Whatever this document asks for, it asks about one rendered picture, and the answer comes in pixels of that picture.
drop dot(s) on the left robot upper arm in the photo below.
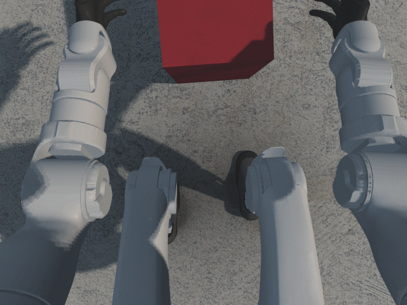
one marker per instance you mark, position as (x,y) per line
(61,199)

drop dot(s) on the right robot forearm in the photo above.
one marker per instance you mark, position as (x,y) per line
(367,99)

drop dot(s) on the carton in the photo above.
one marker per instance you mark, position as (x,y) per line
(215,40)

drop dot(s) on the left robot forearm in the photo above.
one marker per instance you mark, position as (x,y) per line
(80,100)

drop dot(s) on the left robot hand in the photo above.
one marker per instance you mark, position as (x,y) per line
(92,10)

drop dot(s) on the left robot thigh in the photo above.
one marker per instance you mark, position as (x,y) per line
(142,273)

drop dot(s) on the right robot hand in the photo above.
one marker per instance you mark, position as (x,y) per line
(346,11)

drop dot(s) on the right robot upper arm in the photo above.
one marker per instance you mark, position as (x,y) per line
(373,185)

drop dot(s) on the right robot shin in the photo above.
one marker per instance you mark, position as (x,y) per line
(272,152)

